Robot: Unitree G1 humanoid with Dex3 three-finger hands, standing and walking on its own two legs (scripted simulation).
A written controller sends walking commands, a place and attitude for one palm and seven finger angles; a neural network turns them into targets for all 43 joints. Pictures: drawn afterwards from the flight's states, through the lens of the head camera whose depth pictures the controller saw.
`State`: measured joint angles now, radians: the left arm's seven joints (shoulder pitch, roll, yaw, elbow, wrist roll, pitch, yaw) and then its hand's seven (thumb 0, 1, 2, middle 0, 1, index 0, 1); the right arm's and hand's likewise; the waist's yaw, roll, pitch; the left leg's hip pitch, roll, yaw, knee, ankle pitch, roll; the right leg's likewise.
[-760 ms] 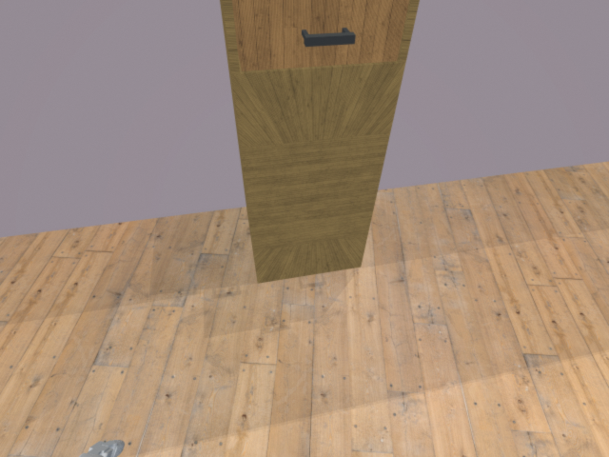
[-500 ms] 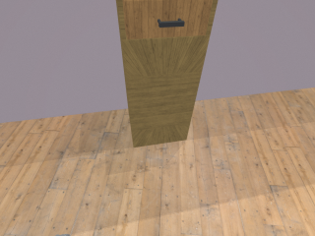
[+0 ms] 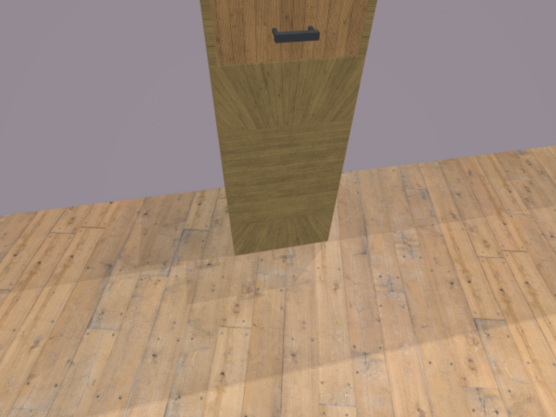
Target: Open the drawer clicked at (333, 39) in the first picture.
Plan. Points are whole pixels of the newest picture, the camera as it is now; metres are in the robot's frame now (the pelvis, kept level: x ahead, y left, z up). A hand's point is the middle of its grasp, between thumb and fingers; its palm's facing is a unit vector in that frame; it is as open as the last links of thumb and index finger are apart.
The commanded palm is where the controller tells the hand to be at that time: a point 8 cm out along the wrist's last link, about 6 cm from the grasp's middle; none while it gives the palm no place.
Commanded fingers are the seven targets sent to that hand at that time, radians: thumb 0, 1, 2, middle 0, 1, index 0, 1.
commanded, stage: stand and wait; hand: left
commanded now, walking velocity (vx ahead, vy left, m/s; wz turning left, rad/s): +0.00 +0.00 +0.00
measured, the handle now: (294, 33) +0.94 +0.02 +0.17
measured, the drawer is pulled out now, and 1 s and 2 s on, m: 0.00 0.00 0.00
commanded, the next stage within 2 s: look at it before walking up in 0.06 s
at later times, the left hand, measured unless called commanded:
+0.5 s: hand out of the picture +0.08 +0.24 -0.16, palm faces -0.03 -0.94 -0.33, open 7.4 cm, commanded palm none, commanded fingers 0.00 0.90 0.90 -0.20 -0.30 -0.20 -0.30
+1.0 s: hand out of the picture +0.08 +0.23 -0.17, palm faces -0.07 -0.95 -0.31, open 7.4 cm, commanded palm none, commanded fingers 0.00 0.90 0.90 -0.20 -0.30 -0.20 -0.30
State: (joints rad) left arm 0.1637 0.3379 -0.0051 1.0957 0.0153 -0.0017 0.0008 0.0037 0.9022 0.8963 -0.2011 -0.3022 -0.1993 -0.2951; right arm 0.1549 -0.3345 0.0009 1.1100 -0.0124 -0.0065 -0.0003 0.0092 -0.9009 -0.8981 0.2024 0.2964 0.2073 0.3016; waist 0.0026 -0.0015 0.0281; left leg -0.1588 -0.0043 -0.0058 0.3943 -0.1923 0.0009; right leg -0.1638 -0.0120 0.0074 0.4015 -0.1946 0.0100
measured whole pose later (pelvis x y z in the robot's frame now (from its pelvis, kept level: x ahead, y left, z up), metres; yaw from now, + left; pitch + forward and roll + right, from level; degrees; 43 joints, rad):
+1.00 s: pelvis +0.01 +0.00 +0.00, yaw -5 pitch -2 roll +0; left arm 0.18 0.31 0.02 1.04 0.02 0.04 0.01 0.00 0.90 0.90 -0.20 -0.30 -0.20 -0.29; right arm 0.12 -0.29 -0.01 1.04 -0.01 0.01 -0.02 0.01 -0.90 -0.90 0.20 0.30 0.21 0.30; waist 0.02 -0.01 0.04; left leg -0.18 0.03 0.06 0.46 -0.25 -0.01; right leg -0.23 0.03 0.08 0.48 -0.23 0.00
